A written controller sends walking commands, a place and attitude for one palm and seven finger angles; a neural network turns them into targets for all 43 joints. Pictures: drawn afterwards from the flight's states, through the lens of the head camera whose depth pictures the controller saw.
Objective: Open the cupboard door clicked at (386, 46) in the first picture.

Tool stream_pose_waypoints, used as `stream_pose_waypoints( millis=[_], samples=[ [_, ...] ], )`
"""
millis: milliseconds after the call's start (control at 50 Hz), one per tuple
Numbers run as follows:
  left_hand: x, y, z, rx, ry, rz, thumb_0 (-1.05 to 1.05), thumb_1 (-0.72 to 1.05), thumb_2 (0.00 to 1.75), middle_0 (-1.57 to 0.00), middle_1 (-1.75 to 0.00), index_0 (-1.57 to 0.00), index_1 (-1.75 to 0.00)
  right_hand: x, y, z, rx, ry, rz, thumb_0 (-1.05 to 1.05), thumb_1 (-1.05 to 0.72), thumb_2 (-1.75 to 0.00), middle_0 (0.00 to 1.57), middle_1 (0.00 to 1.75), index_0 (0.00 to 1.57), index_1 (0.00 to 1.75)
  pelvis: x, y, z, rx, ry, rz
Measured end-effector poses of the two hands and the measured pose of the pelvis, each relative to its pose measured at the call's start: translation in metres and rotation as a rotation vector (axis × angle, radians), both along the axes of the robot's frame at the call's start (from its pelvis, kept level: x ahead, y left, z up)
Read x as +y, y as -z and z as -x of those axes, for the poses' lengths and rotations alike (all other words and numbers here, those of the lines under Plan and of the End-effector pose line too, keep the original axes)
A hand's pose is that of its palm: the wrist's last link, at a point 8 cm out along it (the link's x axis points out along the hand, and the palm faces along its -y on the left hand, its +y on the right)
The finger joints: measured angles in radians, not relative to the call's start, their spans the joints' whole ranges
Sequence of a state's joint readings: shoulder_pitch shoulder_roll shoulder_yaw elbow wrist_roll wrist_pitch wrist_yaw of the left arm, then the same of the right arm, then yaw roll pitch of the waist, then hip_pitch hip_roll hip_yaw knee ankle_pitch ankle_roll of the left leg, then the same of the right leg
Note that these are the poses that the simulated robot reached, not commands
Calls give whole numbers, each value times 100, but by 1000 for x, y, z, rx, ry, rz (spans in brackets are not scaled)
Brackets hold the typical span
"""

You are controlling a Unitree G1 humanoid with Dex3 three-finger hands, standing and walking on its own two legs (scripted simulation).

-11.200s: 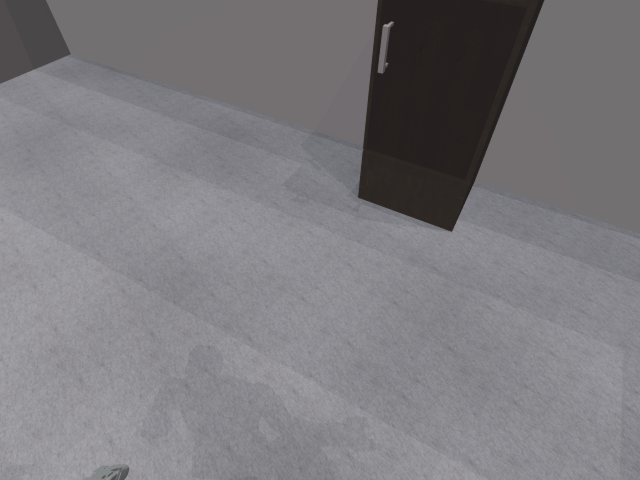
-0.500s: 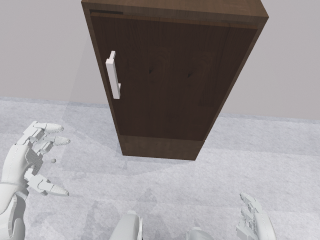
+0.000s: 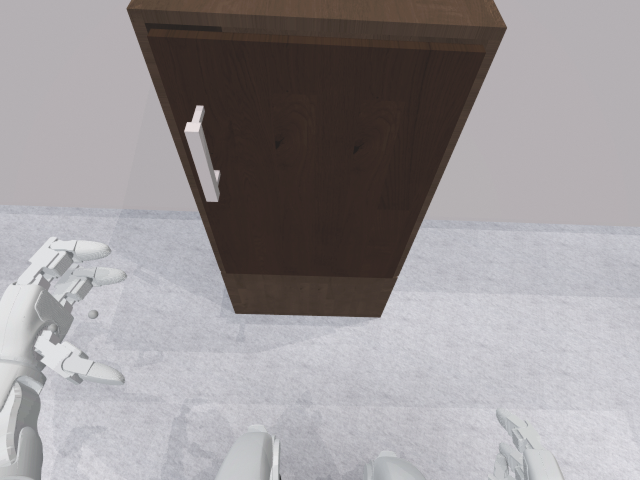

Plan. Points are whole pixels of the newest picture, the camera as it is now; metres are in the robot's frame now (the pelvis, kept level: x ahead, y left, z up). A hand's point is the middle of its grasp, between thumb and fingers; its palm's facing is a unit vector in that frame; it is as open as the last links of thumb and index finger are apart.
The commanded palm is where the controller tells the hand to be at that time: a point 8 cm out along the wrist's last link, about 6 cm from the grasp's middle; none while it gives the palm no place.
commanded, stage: raise the hand with hooked fingers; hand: left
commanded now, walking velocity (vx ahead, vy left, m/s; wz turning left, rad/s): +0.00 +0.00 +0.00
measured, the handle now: (206, 156) +0.55 +0.21 +0.04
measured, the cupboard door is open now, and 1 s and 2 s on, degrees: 0 0 0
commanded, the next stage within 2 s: move the hooked fingers beside the handle in 0.14 s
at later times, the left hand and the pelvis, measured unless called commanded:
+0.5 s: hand (106, 293) +0.31 +0.27 +0.05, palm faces +0.03 -1.00 -0.03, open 14.0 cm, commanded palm +0.30 +0.31 +0.05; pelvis +0.00 -0.01 -0.01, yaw +0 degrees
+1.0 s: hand (130, 243) +0.38 +0.27 +0.04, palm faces +0.02 -1.00 -0.01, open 14.0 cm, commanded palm +0.37 +0.31 +0.05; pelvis +0.00 +0.00 -0.01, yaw -1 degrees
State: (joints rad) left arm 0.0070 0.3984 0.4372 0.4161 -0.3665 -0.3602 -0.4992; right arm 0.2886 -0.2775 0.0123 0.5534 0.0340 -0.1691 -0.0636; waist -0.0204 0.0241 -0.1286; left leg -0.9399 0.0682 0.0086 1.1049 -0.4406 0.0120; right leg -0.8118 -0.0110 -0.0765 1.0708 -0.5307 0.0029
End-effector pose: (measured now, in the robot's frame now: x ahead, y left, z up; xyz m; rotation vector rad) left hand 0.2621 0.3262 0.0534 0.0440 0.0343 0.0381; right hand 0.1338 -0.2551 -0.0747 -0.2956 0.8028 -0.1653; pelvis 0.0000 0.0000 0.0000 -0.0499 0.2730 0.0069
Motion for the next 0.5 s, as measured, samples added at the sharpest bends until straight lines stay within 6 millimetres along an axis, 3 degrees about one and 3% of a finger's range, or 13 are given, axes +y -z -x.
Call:
stream_pose_waypoints(
  millis=[320, 500],
  samples=[
    [-5, -2, 3, -15, -6, 5, -1, -49, 30, -31, -120, -30, -120, 1, 3, -17, -35, -27, -16, 1, -90, -90, 20, 30, 20, 30, -7, 3, 0, -3, -5, -3],
    [-4, 3, -27, -27, 8, 16, -1, -50, 30, -30, -120, -30, -120, -6, 10, -8, 4, -15, 14, 1, -90, -90, 20, 30, 20, 30, -8, 8, 4, 9, -8, 3]
  ],
)
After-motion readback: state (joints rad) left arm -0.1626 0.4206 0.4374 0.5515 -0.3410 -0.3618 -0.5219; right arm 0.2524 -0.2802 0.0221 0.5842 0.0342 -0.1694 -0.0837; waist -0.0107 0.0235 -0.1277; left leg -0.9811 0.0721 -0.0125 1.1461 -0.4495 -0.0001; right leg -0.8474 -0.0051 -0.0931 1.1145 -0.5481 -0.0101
